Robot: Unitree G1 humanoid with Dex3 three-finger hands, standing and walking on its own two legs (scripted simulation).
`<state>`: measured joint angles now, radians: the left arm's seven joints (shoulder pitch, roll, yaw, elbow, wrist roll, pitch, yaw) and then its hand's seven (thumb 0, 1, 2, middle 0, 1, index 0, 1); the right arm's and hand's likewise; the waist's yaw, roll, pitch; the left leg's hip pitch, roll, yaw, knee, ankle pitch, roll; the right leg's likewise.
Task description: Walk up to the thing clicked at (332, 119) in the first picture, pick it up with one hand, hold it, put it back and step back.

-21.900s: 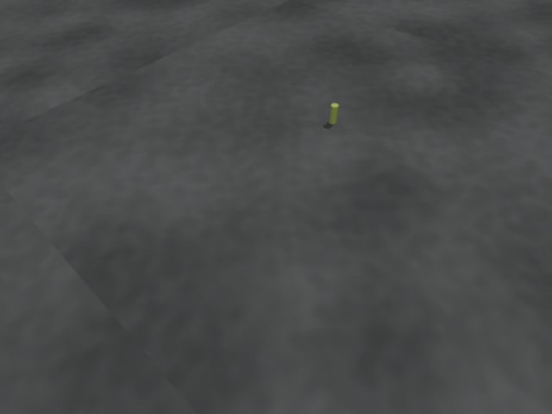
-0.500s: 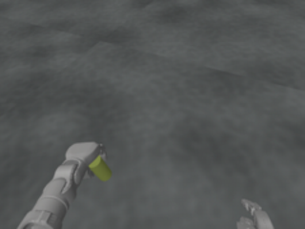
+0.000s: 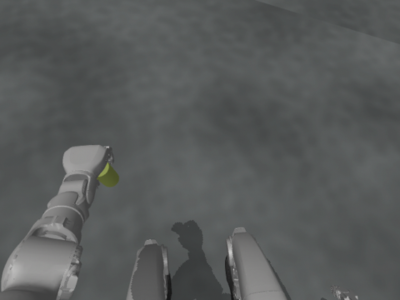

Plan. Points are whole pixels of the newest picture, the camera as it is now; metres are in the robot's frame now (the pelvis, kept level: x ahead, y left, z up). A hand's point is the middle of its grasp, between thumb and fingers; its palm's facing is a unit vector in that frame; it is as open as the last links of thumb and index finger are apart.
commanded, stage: crouch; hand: left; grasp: from above
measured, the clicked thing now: (105, 173) +0.42 +0.21 -0.15
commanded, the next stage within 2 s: lower in 1.34 s
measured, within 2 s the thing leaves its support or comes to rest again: neither
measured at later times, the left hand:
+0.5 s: hand (113, 183) +0.44 +0.24 -0.32, palm faces -0.44 +0.00 -0.90, open 7.3 cm
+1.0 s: hand (118, 184) +0.46 +0.24 -0.39, palm faces -0.47 +0.00 -0.88, open 7.3 cm
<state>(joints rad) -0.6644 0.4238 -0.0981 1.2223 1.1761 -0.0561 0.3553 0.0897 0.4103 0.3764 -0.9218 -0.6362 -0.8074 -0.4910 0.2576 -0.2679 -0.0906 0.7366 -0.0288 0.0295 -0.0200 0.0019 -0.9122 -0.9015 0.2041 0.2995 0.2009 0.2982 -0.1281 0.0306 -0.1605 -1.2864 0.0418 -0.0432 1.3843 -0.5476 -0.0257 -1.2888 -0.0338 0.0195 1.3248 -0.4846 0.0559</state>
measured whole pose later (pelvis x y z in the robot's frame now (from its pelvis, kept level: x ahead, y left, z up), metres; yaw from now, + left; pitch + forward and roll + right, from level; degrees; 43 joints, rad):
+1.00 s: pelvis -0.03 +0.01 -0.24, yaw -3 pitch +36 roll -7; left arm -1.01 0.69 0.06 1.41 1.27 -0.16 0.31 0.05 0.41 0.37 -0.93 -0.64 -0.81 -0.49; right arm 0.20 -0.28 0.01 0.71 -0.11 -0.03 0.12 0.00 -0.92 -0.91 0.21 0.30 0.20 0.30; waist -0.26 0.02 -0.08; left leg -2.16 -0.01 -0.13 2.22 -0.69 -0.03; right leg -2.13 -0.03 0.02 2.12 -0.63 0.07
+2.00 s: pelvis -0.03 +0.02 -0.30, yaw -6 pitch +35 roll -11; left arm -1.10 0.84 0.11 1.56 1.35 -0.20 0.41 0.10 0.44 0.32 -1.05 -0.50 -0.86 -0.40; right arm 0.21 -0.29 0.11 0.70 -0.17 -0.07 0.18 0.00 -0.92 -0.90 0.21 0.30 0.20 0.30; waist -0.34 -0.01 0.02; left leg -2.35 -0.04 -0.18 2.44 -0.71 -0.01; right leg -2.27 -0.01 0.00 2.29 -0.63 0.07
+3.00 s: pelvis -0.04 +0.02 -0.33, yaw -10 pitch +30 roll -14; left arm -1.13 0.97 0.13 1.68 1.38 -0.22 0.48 0.02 0.26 0.45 -0.72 -0.59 -0.72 -0.54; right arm 0.19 -0.32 0.20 0.65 -0.22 -0.13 0.23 0.00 -0.91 -0.90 0.21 0.30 0.20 0.30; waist -0.39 -0.05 0.09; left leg -2.37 -0.03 -0.23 2.54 -0.71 -0.01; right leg -2.28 0.02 -0.04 2.34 -0.62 0.06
